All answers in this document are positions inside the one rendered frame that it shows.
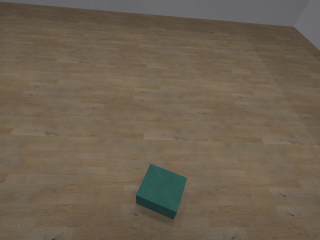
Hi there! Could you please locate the carton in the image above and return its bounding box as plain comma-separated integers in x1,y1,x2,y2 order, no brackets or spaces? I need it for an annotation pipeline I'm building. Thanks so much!
136,164,187,219

